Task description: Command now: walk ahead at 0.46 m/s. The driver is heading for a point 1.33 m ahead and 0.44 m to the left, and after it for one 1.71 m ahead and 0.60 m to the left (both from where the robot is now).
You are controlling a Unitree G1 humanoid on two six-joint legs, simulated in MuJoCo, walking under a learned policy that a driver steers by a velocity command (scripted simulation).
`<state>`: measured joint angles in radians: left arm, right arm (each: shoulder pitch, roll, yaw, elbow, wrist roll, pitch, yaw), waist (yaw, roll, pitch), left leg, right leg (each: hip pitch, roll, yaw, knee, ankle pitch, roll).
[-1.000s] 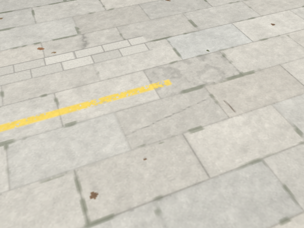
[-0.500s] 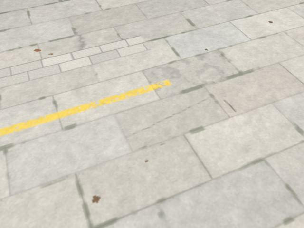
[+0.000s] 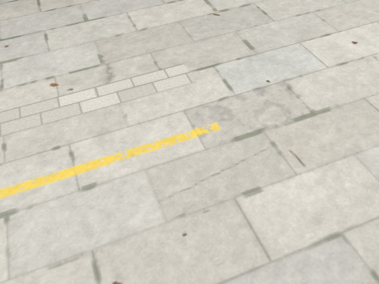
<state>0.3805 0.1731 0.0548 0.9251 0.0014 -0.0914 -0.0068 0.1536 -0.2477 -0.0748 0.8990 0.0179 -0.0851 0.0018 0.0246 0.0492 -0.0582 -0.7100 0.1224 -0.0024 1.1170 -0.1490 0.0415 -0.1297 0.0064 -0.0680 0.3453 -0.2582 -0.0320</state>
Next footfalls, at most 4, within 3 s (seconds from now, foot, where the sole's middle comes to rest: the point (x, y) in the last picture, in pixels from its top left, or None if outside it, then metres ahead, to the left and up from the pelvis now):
0.26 left None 0.32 0.17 -0.78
0.82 right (231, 260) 0.64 -0.07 -0.78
1.38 left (155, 207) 0.87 0.24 -0.78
1.86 right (169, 146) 1.21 0.20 -0.78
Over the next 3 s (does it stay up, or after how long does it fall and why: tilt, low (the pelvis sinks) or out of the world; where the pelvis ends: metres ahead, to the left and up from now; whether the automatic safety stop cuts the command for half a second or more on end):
stays up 1.27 0.40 0.00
